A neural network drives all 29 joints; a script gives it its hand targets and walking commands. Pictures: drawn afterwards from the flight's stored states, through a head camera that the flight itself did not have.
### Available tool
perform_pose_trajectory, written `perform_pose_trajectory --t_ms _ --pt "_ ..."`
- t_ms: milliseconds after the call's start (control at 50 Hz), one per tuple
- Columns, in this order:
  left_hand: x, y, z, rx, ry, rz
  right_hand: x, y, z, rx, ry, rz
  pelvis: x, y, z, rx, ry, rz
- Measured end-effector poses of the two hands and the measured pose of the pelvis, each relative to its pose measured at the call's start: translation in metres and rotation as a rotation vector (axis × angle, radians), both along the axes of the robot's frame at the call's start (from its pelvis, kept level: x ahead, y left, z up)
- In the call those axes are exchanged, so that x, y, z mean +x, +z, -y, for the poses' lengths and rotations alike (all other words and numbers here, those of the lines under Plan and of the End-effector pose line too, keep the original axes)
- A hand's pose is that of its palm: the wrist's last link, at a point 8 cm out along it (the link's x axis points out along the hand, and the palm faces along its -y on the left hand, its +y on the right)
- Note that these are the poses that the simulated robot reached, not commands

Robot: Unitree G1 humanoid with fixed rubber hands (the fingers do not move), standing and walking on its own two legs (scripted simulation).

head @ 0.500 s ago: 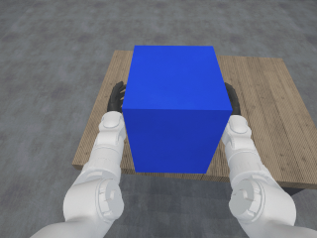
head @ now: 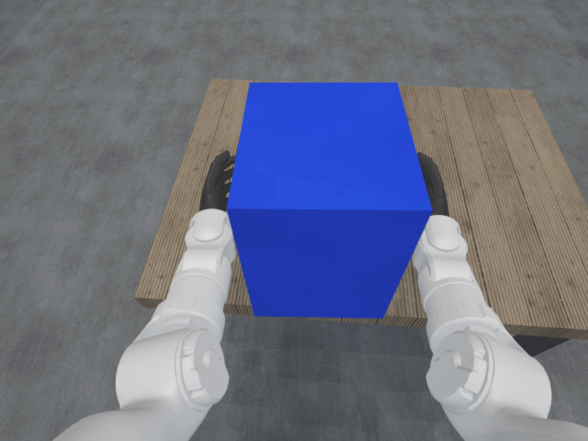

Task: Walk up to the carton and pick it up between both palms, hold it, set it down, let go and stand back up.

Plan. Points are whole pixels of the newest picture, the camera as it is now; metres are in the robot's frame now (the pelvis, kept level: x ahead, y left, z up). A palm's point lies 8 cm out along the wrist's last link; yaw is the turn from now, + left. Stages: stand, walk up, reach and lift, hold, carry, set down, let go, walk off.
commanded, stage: set down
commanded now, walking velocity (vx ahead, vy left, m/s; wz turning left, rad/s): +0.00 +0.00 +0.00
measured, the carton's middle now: (320, 208) +0.45 +0.01 +0.02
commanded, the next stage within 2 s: none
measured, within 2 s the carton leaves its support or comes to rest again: neither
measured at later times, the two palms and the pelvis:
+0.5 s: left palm (215, 209) +0.42 +0.16 +0.06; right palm (430, 212) +0.42 -0.14 +0.06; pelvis +0.00 +0.00 +0.00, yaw +0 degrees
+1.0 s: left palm (216, 211) +0.42 +0.16 +0.05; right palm (431, 215) +0.42 -0.14 +0.06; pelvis -0.01 +0.00 +0.00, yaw +0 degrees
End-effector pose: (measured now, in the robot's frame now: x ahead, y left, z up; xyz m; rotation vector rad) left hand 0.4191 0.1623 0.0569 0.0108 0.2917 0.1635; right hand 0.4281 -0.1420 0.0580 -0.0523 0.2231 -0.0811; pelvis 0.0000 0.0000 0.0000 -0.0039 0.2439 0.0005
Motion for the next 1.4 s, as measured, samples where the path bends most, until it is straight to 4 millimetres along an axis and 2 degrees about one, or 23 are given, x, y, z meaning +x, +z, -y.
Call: perform_pose_trajectory --t_ms 540,1160,1400 --pt "-0.002 -0.002 -0.001 0.002 -0.006 0.015 -0.003 -0.001 0.000 -0.011 0.000 0.014 0.000 0.001 -0.002 0.002 0.003 0.024" --pt "-0.001 -0.013 -0.001 0.023 -0.008 0.039 -0.009 -0.005 0.000 -0.022 0.008 0.006 -0.006 -0.001 -0.006 -0.004 -0.006 -0.031" --pt "0.009 -0.020 -0.002 0.021 -0.016 0.003 0.000 -0.011 0.001 -0.004 0.017 -0.056 -0.006 -0.007 -0.007 -0.013 -0.020 -0.101"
